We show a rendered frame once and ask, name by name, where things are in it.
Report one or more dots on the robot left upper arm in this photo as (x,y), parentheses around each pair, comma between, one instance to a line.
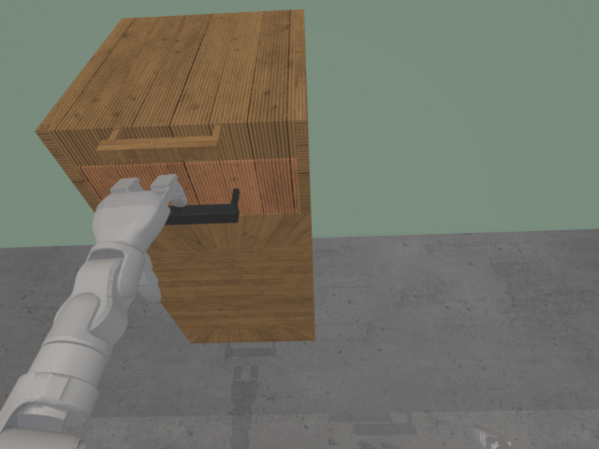
(29,438)

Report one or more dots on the right robot hand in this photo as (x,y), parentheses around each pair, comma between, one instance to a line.
(490,439)

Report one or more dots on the drawer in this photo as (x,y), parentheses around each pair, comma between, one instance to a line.
(266,185)

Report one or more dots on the cabinet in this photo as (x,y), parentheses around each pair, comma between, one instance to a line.
(240,76)

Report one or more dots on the handle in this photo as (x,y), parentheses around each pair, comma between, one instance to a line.
(159,149)
(206,214)

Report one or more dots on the left robot forearm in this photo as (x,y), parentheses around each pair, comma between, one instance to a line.
(60,388)

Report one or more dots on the left robot hand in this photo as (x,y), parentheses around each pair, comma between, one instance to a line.
(135,217)

